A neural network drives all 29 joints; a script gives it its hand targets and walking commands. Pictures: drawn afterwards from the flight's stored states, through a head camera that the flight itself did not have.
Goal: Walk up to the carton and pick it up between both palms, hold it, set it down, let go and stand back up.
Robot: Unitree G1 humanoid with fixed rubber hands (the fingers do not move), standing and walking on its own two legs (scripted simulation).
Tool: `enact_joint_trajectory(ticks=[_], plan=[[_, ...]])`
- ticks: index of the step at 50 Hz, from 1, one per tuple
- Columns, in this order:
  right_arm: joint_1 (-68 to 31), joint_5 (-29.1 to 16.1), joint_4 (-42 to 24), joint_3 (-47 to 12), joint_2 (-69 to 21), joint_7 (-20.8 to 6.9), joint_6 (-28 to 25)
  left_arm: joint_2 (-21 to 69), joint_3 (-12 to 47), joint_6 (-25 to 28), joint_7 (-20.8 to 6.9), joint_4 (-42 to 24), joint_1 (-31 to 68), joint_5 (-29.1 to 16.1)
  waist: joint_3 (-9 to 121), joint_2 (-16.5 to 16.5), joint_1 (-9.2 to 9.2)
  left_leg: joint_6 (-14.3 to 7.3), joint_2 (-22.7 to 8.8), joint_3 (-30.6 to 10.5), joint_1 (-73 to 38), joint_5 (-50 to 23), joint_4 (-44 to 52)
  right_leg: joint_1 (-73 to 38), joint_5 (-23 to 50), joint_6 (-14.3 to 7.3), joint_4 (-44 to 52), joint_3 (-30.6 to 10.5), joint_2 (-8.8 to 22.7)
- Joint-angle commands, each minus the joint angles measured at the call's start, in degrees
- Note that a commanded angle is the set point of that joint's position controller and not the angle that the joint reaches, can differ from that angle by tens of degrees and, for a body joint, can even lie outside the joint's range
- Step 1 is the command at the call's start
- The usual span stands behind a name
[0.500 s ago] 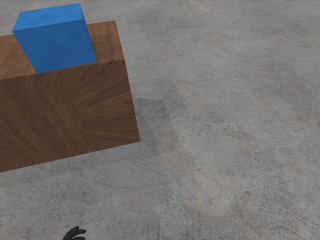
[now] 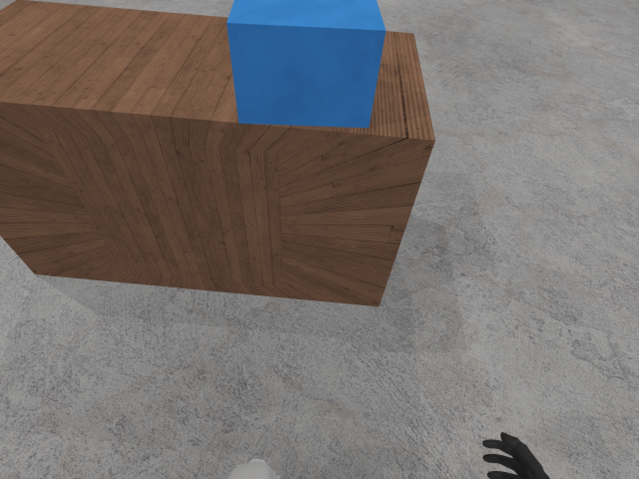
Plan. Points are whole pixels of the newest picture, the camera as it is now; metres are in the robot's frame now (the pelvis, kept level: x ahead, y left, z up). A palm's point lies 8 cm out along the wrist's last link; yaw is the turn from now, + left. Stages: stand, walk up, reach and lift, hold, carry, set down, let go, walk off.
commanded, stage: walk up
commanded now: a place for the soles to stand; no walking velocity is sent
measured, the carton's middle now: (305, 52) +0.95 +0.07 +0.08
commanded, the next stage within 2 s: none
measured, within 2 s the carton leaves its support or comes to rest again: neither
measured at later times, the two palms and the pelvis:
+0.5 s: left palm (79, 388) +0.24 +0.34 -0.06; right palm (462, 421) +0.23 -0.19 -0.11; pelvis +0.16 +0.07 +0.01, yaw -1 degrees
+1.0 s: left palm (58, 253) +0.47 +0.46 -0.06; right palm (372, 358) +0.31 -0.06 -0.07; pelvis +0.32 +0.22 +0.03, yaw -5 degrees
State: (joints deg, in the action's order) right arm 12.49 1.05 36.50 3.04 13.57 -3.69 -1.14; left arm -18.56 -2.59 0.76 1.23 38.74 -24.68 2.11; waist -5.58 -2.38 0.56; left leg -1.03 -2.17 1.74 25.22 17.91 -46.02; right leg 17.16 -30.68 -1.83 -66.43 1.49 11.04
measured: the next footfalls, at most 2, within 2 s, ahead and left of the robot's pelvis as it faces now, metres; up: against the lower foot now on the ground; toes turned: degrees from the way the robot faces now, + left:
right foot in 0.34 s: +0.25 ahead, -0.08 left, +0.00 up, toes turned -7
left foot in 0.70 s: +0.43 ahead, +0.34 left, +0.00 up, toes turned -5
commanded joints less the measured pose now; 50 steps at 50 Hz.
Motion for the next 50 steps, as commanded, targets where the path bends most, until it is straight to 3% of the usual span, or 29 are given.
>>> enact_joint_trajectory(ticks=[1, 3, 4, 5, 9, 13, 15, 16, 17, 18, 19, 20, 22, 24, 26, 29, 31, 33, 34, 35, 36, 37, 38, 39, 41, 43, 45, 47, 50], plan=[[9.8, 0.2, -2.4, 4.5, 16.4, 3.0, -0.1, -4.6, -1.3, 1.8, 0.0, -9.2, 0.7, -0.6, 3.4, 15.0, -5.82, -13.9, -16.3, -27.9, -17.3, -6.4, 25.1, 22.2, 3.4, 0.4, -12.1, -3.6, -3.2], [7.0, 1.2, -2.5, 3.1, 11.8, 2.9, -0.4, -4.0, -1.3, 1.8, -0.1, -7.4, -2.5, -0.3, 3.5, 12.3, -3.48, -14.1, -14.6, -21.4, -12.6, -10.7, 24.0, 17.3, 5.1, 1.0, -7.2, -3.9, -3.1], [7.6, 1.4, -2.3, 2.3, 10.0, 2.9, -0.6, -3.7, -1.4, 1.7, -0.3, -7.3, -2.3, -0.1, 4.1, 9.7, -3.44, -13.1, -14.0, -19.9, -12.9, -12.9, 24.1, 16.6, 6.2, 1.3, -5.2, -4.1, -4.1], [6.9, 1.6, -2.2, 2.1, 10.2, 2.9, -0.8, -2.9, -1.3, 1.6, -0.5, -7.4, -2.4, -0.3, 4.7, 9.6, -2.89, -13.8, -14.0, -18.3, -13.1, -12.8, 24.3, 16.3, 6.2, 1.5, -1.7, -3.4, -4.8], [6.7, 1.6, -1.0, 1.6, 10.1, 2.5, -1.0, -0.9, -1.4, 1.7, -0.9, -9.3, 3.1, -0.4, 0.0, 8.6, -3.68, -13.9, -13.8, -14.4, -10.2, -12.6, 26.9, 14.7, 11.0, 1.6, 14.8, -1.3, -5.4], [7.9, 1.4, -0.3, 1.1, 11.3, 1.9, -0.2, 0.8, -1.7, 2.5, -0.7, -9.5, 3.7, -0.2, 2.1, 8.4, -3.8, -10.0, -10.7, -8.7, -6.4, -14.4, 22.5, 1.6, 18.0, 0.0, 25.8, 3.5, -9.8], [6.6, 1.1, -0.3, 0.7, 11.5, 1.6, 0.6, -0.7, -2.7, 2.8, -0.1, -8.4, -1.0, -0.1, 4.2, 4.8, -0.07, -7.4, -8.1, -5.6, -0.7, -7.7, 15.4, -10.7, 21.6, -1.2, 31.8, 4.0, -11.9], [6.7, 1.5, -0.8, 0.1, 10.6, 1.3, 0.7, -2.4, -3.5, 3.0, 0.6, -7.7, -5.7, 0.2, 6.0, 2.8, 2.6, -5.5, -6.0, -3.6, 3.5, -5.5, 7.6, -18.6, 19.2, -2.4, 33.3, 1.2, -10.7], [8.0, 2.2, -2.0, -0.7, 7.9, 1.0, 0.7, -5.8, -4.5, 3.1, 1.4, -6.8, -11.8, 1.1, 9.6, -3.9, 5.9, -2.2, -2.5, 1.2, 9.4, -1.6, -8.1, -26.1, 8.1, -6.1, 37.4, -12.8, -0.6], [10.6, 2.6, -3.8, -1.2, 6.9, 0.9, 1.2, -10.5, -5.2, 2.8, 2.2, -7.8, -12.5, 2.2, 9.8, -11.1, 4.99, 1.3, 2.5, 2.0, 17.8, 16.9, -21.0, -27.2, 0.1, -13.1, 46.9, -40.1, 15.7], [8.2, 3.3, -4.0, 0.0, 11.2, 1.3, 3.0, -10.5, -5.6, 1.9, 3.1, -7.5, -10.5, 1.7, 6.3, -3.6, 4.9, 1.9, -0.5, -2.1, 20.5, 17.9, -28.2, -22.1, -4.0, -18.7, 49.7, -45.8, 20.1], [4.2, 3.5, -5.1, 0.4, 12.2, 1.3, 3.8, -9.9, -5.0, 1.9, 3.6, -7.6, -8.1, 1.2, 2.6, -2.7, 4.83, 2.3, -2.1, -4.0, 22.2, 14.7, -31.7, -16.4, -3.5, -19.4, 51.0, -44.2, 19.5], [2.1, 3.4, -5.5, 0.7, 10.6, 1.0, 3.9, -7.6, -3.6, 2.6, 3.4, -7.4, -4.0, 1.2, -2.7, 0.4, 3.33, 3.1, -3.6, -5.5, 21.0, 10.0, -30.8, -8.8, 2.9, -16.3, 51.0, -31.7, 14.6], [6.2, 2.6, -4.1, 0.7, 8.7, 0.1, 3.8, -7.2, -2.9, 3.4, 3.0, -7.3, 1.5, 1.3, -1.2, -1.7, -0.04, 3.5, -4.7, -6.6, 14.3, 5.4, -25.3, -3.3, 6.3, -12.9, 50.8, -20.0, 9.7], [7.2, 1.6, -3.8, 0.6, 6.7, -1.0, 3.6, -7.4, -2.9, 4.0, 2.5, -6.4, 4.6, 1.2, -1.1, -5.1, -1.6, 3.6, -5.0, -5.1, 9.9, 3.2, -18.8, 0.2, 8.7, -11.3, 50.7, -12.1, 6.4], [4.9, 1.0, -4.6, 0.5, 5.4, -2.2, 2.8, -8.7, -3.6, 4.6, 1.8, -5.9, 4.9, 1.2, 0.5, -9.7, -1.14, 2.5, -6.0, -3.0, 3.9, 0.0, -6.4, 1.7, 7.4, -10.2, 48.4, -5.8, 4.4], [4.6, 0.7, -4.5, 1.1, 5.7, -2.5, 2.0, -9.3, -4.1, 4.2, 1.2, -5.8, 4.5, 1.1, 1.6, -10.0, -0.72, 1.4, -4.6, -0.4, -3.7, -1.2, -0.3, 7.0, -0.8, -9.2, 47.1, -3.3, 3.3], [6.5, 0.7, -4.0, 2.0, 6.3, -2.3, 1.4, -9.6, -4.4, 3.7, 0.9, -5.7, 4.9, 1.3, 0.9, -7.6, -1.85, 0.5, -3.5, 2.4, -11.2, -4.3, 3.8, 11.0, -4.1, -8.5, 44.2, -3.0, 3.9], [10.0, 0.7, -3.2, 2.7, 7.4, -1.9, 1.0, -8.5, -4.0, 3.3, 0.8, -6.0, 5.9, 1.5, 1.7, -4.0, -4.26, 0.0, -2.5, 3.8, -16.7, -5.4, 6.7, 13.1, -5.3, -7.3, 40.1, -2.5, 3.4], [14.1, 0.9, -1.7, 3.6, 9.0, -1.2, 0.5, -6.5, -3.1, 2.7, 0.7, -5.9, 4.4, 1.5, 2.6, 2.6, -5.85, -0.5, -0.6, 4.0, -22.8, -2.9, 8.4, 15.4, -5.0, -5.7, 30.9, -0.5, 1.2], [19.0, 1.1, 0.0, 4.5, 12.2, -0.1, -0.1, -3.0, -1.7, 2.2, 0.3, -5.8, 0.8, 1.6, 6.3, 13.4, -7.74, -1.3, -0.9, 0.9, -27.1, 3.7, 11.7, 15.3, -1.6, -3.5, 14.0, 4.2, -4.0], [20.2, 1.4, -0.9, 4.8, 17.8, 1.0, -0.8, 1.8, 0.0, 1.8, -0.4, -8.9, 0.0, 1.1, 6.1, 26.0, -8.39, -5.7, -13.6, -23.8, -26.2, 18.9, 22.7, 25.3, -8.3, -0.1, -3.1, 3.1, -10.9], [15.1, 0.2, -2.6, 5.4, 20.9, 1.7, -0.2, -1.8, -1.2, 0.9, 0.0, -10.9, 1.8, 0.0, 5.0, 22.5, -7.59, -12.9, -21.2, -40.7, -18.2, 31.9, 34.8, 26.4, -7.8, 0.3, -7.8, -3.7, -10.4], [10.5, -1.0, -3.2, 4.8, 20.0, 2.2, 0.0, -5.0, -1.8, 0.4, 0.2, -11.4, 5.5, -0.3, -0.1, 17.1, -7.04, -15.1, -22.5, -41.3, -13.1, 34.0, 36.9, 26.8, -3.5, 0.4, -11.4, -6.7, -8.2], [9.6, 0.1, -2.8, 3.6, 17.4, 3.0, -0.4, -4.8, -2.3, 0.6, 0.1, -9.3, 3.3, -0.2, -3.8, 14.0, -4.58, -13.6, -21.1, -31.8, -11.9, 18.6, 31.9, 26.7, 3.5, 1.0, -10.7, -6.9, -6.0], [7.9, 1.1, -2.2, 2.7, 13.8, 3.5, -0.8, -4.9, -2.6, 0.6, -0.7, -7.3, -0.6, 0.0, -0.7, 10.4, -2.6, -12.5, -18.7, -22.4, -9.3, 13.3, 29.7, 20.9, 6.5, 1.4, -6.0, -6.5, -6.0], [9.2, 1.5, -0.9, 1.7, 11.8, 4.0, -1.7, -3.8, -2.6, 0.5, -1.9, -7.2, -0.2, 0.1, 0.0, 7.2, -2.41, -11.4, -17.6, -18.8, -11.3, 10.5, 30.6, 20.2, 10.2, 1.6, -2.1, -6.5, -6.9], [11.4, 1.6, 0.2, 1.1, 11.4, 4.3, -2.6, -1.8, -2.2, 0.3, -2.2, -8.2, 2.5, 0.4, -1.3, 8.7, -2.9, -11.1, -18.5, -16.4, -13.7, -4.7, 29.9, 21.7, 12.0, 2.2, 3.6, -5.7, -6.8], [14.0, 1.7, 0.8, 0.0, 10.3, 5.0, -3.0, 0.1, -1.2, 0.0, -2.0, -8.5, 4.8, 0.3, 0.5, 6.3, -2.77, -9.2, -17.6, -8.8, -19.1, -31.9, 25.6, 20.5, 14.2, 2.1, 10.3, -5.4, -8.2]])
